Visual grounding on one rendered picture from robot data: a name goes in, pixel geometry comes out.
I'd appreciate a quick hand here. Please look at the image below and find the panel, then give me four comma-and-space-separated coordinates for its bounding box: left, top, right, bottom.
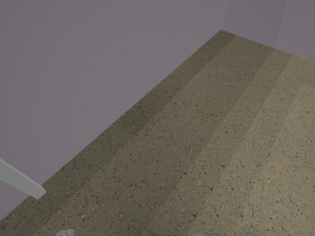
0, 158, 46, 200

